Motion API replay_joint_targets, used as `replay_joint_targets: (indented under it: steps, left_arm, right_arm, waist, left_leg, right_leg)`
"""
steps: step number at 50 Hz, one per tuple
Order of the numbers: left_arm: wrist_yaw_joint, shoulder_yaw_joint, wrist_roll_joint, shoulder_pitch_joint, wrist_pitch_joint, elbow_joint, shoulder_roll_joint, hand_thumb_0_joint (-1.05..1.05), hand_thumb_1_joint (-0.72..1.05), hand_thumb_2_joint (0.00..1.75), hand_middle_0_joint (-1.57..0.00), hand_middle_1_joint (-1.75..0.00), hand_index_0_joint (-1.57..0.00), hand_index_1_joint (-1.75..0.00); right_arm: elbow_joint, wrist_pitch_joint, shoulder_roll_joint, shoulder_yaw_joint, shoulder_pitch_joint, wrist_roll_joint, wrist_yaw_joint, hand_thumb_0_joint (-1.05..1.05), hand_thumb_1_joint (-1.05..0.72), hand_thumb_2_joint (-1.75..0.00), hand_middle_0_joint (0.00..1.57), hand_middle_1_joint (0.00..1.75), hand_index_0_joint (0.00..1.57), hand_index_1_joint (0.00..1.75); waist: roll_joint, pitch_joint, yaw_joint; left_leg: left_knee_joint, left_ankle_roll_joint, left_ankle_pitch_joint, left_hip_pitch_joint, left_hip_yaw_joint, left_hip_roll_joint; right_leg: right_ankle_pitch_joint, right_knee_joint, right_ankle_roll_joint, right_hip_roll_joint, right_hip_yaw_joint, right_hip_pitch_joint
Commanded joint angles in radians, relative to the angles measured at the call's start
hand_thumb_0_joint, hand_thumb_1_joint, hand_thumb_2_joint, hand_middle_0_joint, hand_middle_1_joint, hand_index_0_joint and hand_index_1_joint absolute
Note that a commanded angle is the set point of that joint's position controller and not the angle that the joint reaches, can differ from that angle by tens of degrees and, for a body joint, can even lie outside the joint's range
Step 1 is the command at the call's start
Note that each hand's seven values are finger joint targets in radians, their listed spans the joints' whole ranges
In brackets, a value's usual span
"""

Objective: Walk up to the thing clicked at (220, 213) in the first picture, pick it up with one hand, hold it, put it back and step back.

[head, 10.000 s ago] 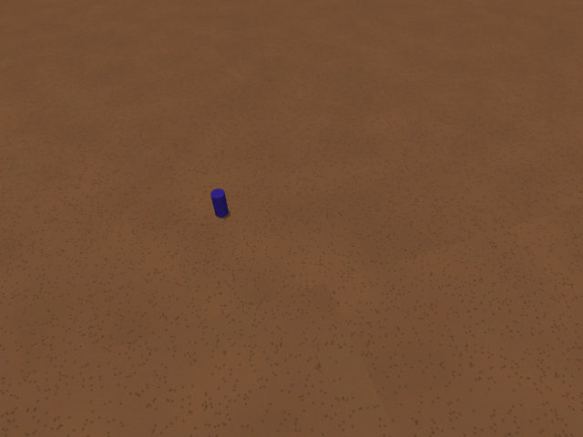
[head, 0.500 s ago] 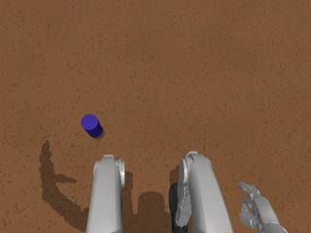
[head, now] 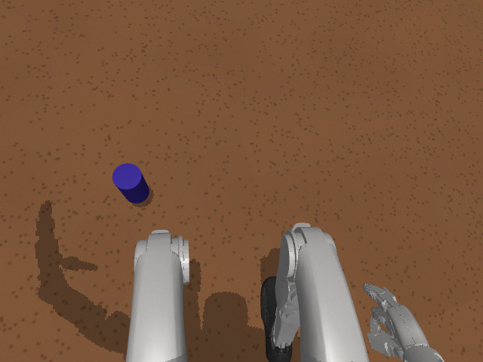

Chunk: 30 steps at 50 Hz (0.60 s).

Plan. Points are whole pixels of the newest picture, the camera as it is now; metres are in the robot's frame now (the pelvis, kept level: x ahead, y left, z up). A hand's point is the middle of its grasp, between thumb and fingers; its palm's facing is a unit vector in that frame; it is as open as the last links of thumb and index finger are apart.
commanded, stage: go down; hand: left
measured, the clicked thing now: (132, 184) +0.47 +0.24 -0.33
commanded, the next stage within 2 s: approach in 0.48 s
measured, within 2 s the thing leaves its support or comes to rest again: neither
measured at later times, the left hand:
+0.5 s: hand out of the picture +0.38 +0.42 -0.01, palm faces +0.23 -0.96 -0.13, open 17.2 cm
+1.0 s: hand (30, 189) +0.41 +0.37 -0.16, palm faces +0.19 -0.98 +0.01, open 17.4 cm
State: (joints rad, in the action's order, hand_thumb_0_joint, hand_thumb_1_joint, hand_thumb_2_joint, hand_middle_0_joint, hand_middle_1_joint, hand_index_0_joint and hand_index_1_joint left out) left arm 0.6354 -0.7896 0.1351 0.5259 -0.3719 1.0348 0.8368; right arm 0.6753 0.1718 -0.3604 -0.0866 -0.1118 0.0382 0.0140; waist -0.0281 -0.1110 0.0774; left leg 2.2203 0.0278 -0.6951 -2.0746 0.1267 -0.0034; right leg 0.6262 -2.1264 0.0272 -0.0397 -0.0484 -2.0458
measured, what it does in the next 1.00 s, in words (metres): lowers itself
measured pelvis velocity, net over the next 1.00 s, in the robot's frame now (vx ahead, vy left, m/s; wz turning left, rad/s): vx -0.01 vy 0.01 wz -0.07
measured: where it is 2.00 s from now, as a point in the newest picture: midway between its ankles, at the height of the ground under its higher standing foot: (223, 345)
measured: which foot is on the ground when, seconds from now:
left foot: down 0.00-1.00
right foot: down 0.00-1.00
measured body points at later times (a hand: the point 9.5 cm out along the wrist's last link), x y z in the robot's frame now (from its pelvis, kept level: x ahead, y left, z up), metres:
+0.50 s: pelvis +0.00 +0.00 -0.02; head +0.20 +0.07 +0.38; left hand +0.36 +0.47 +0.00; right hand +0.15 -0.28 -0.12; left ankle +0.08 +0.13 -0.36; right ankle +0.11 -0.13 -0.36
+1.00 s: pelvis -0.01 +0.01 -0.08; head +0.22 +0.12 +0.29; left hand +0.39 +0.43 -0.15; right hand +0.15 -0.27 -0.14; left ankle +0.08 +0.13 -0.36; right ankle +0.11 -0.13 -0.36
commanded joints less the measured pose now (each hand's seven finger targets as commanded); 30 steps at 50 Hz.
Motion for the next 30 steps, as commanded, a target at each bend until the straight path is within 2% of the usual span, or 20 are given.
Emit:
replay_joint_targets:
  steps: [1, 3, 5, 6, 8, 10, 14, 16, 18, 20, 22, 25, 28, 29, 30]
  left_arm:
    - [0.006, -0.081, 0.048, 0.147, -0.051, -0.161, 0.41, 0.0, -0.48, 0.09, -0.03, -0.09, -0.03, -0.09]
    - [0.009, -0.089, 0.048, 0.168, -0.054, -0.176, 0.433, 0.0, -0.48, 0.09, -0.03, -0.08, -0.03, -0.09]
    - [0.015, -0.078, 0.049, 0.18, -0.056, -0.171, 0.409, 0.0, -0.48, 0.09, -0.03, -0.09, -0.03, -0.09]
    - [0.018, -0.074, 0.05, 0.187, -0.057, -0.166, 0.412, 0.0, -0.47, 0.1, -0.03, -0.09, -0.03, -0.09]
    - [0.018, -0.095, 0.051, 0.189, -0.062, -0.175, 0.436, 0.0, -0.48, 0.1, -0.03, -0.09, -0.03, -0.09]
    - [0.022, -0.094, 0.049, 0.207, -0.067, -0.191, 0.449, 0.0, -0.49, 0.1, -0.03, -0.09, -0.03, -0.09]
    - [0.024, -0.088, 0.047, 0.226, -0.064, -0.185, 0.444, 0.0, -0.48, 0.11, -0.03, -0.09, -0.03, -0.09]
    - [0.022, -0.097, 0.042, 0.232, -0.064, -0.191, 0.467, 0.0, -0.47, 0.1, -0.03, -0.09, -0.03, -0.09]
    - [0.022, -0.096, 0.043, 0.217, -0.062, -0.171, 0.46, 0.0, -0.49, 0.1, -0.03, -0.09, -0.03, -0.09]
    - [0.025, -0.096, 0.05, 0.216, -0.063, -0.172, 0.452, 0.0, -0.49, 0.1, -0.04, -0.09, -0.03, -0.09]
    - [0.025, -0.102, 0.051, 0.216, -0.065, -0.178, 0.474, 0.0, -0.48, 0.1, -0.04, -0.09, -0.03, -0.09]
    - [0.033, -0.098, 0.053, 0.206, -0.068, -0.159, 0.446, 0.0, -0.47, 0.1, -0.04, -0.09, -0.03, -0.09]
    - [0.037, -0.111, 0.058, 0.215, -0.073, -0.166, 0.468, 0.0, -0.48, 0.1, -0.04, -0.09, -0.03, -0.1]
    - [0.038, -0.115, 0.058, 0.223, -0.077, -0.176, 0.476, 0.0, -0.48, 0.15, -0.06, -0.13, -0.03, -0.16]
    - [0.041, -0.112, 0.061, 0.224, -0.081, -0.162, 0.466, 0.0, -0.55, 0.07, -0.07, -0.08, -0.05, -0.1]
  right_arm:
    - [-0.057, 0.022, -0.236, 0.083, -0.113, -0.005, 0.017, 0.0, -0.91, -0.91, 0.2, 0.3, 0.2, 0.3]
    - [-0.055, 0.021, -0.237, 0.084, -0.118, -0.003, 0.016, 0.0, -0.91, -0.91, 0.2, 0.3, 0.2, 0.3]
    - [-0.063, 0.02, -0.24, 0.087, -0.111, -0.004, 0.015, 0.0, -0.91, -0.91, 0.2, 0.3, 0.2, 0.3]
    - [-0.051, 0.022, -0.238, 0.085, -0.122, -0.003, 0.013, 0.0, -0.91, -0.91, 0.2, 0.3, 0.2, 0.3]
    - [-0.055, 0.022, -0.243, 0.086, -0.113, -0.003, 0.013, 0.0, -0.91, -0.91, 0.2, 0.3, 0.2, 0.3]
    - [-0.052, 0.019, -0.247, 0.086, -0.12, -0.001, 0.012, 0.0, -0.91, -0.91, 0.2, 0.3, 0.2, 0.3]
    - [-0.053, 0.016, -0.245, 0.083, -0.116, 0.001, 0.011, 0.0, -0.91, -0.91, 0.2, 0.3, 0.2, 0.3]
    - [-0.055, 0.016, -0.253, 0.083, -0.112, 0.001, 0.011, 0.0, -0.91, -0.9, 0.2, 0.3, 0.2, 0.3]
    - [-0.054, 0.013, -0.25, 0.082, -0.115, -0.001, 0.01, 0.0, -0.91, -0.91, 0.2, 0.3, 0.2, 0.3]
    - [-0.049, 0.013, -0.243, 0.077, -0.124, 0.001, 0.008, 0.0, -0.91, -0.91, 0.2, 0.3, 0.2, 0.3]
    - [-0.055, 0.013, -0.249, 0.076, -0.109, 0.0, 0.007, 0.0, -0.91, -0.91, 0.2, 0.3, 0.2, 0.3]
    - [-0.051, 0.011, -0.255, 0.078, -0.116, 0.0, 0.007, 0.0, -0.91, -0.91, 0.2, 0.3, 0.2, 0.3]
    - [-0.048, 0.01, -0.257, 0.076, -0.125, 0.001, 0.006, 0.0, -0.91, -0.91, 0.2, 0.3, 0.2, 0.3]
    - [-0.056, 0.011, -0.257, 0.073, -0.12, 0.002, 0.007, 0.0, -0.92, -0.91, 0.2, 0.3, 0.2, 0.3]
    - [-0.056, 0.01, -0.258, 0.072, -0.114, 0.003, 0.006, 0.0, -0.9, -0.9, 0.2, 0.3, 0.2, 0.3]
  waist:
    - [0.245, -0.566, -0.044]
    - [0.234, -0.589, -0.041]
    - [0.224, -0.567, -0.025]
    - [0.214, -0.548, -0.025]
    - [0.226, -0.569, -0.037]
    - [0.26, -0.587, -0.036]
    - [0.247, -0.573, -0.029]
    - [0.275, -0.564, -0.034]
    - [0.245, -0.555, -0.032]
    - [0.235, -0.568, -0.025]
    - [0.255, -0.551, -0.037]
    - [0.262, -0.553, -0.027]
    - [0.264, -0.572, -0.027]
    - [0.266, -0.575, -0.026]
    - [0.254, -0.561, -0.017]
  left_leg:
    - [-0.324, -0.047, 0.117, 0.415, -0.064, -0.003]
    - [-0.302, -0.048, 0.148, 0.411, -0.067, -0.002]
    - [-0.295, -0.052, 0.126, 0.392, -0.067, -0.001]
    - [-0.296, -0.052, 0.101, 0.375, -0.065, -0.002]
    - [-0.292, -0.052, 0.098, 0.39, -0.062, -0.003]
    - [-0.294, -0.047, 0.105, 0.415, -0.059, -0.004]
    - [-0.279, -0.051, 0.08, 0.384, -0.067, -0.002]
    - [-0.293, -0.048, 0.06, 0.39, -0.057, -0.003]
    - [-0.286, -0.051, 0.052, 0.376, -0.058, -0.001]
    - [-0.266, -0.053, 0.078, 0.357, -0.072, 0.002]
    - [-0.271, -0.051, 0.072, 0.358, -0.066, 0.0]
    - [-0.264, -0.047, 0.098, 0.388, -0.056, 0.0]
    - [-0.251, -0.046, 0.128, 0.389, -0.057, 0.001]
    - [-0.25, -0.046, 0.14, 0.384, -0.058, 0.002]
    - [-0.241, -0.048, 0.133, 0.37, -0.058, 0.001]
  right_leg:
    - [-0.071, 0.174, -0.064, 0.024, -0.051, 0.286]
    - [-0.092, 0.168, -0.063, 0.023, -0.048, 0.299]
    - [-0.078, 0.171, -0.061, 0.023, -0.05, 0.28]
    - [-0.054, 0.17, -0.061, 0.023, -0.051, 0.275]
    - [-0.055, 0.159, -0.06, 0.023, -0.052, 0.266]
    - [-0.061, 0.145, -0.063, 0.021, -0.052, 0.251]
    - [-0.042, 0.148, -0.06, 0.023, -0.052, 0.245]
    - [-0.031, 0.136, -0.061, 0.021, -0.056, 0.231]
    - [-0.022, 0.142, -0.061, 0.023, -0.058, 0.227]
    - [-0.036, 0.143, -0.059, 0.024, -0.055, 0.259]
    - [-0.03, 0.131, -0.062, 0.023, -0.055, 0.232]
    - [-0.057, 0.116, -0.064, 0.021, -0.058, 0.207]
    - [-0.074, 0.112, -0.063, 0.02, -0.057, 0.221]
    - [-0.084, 0.11, -0.063, 0.019, -0.059, 0.23]
    - [-0.077, 0.109, -0.062, 0.02, -0.06, 0.224]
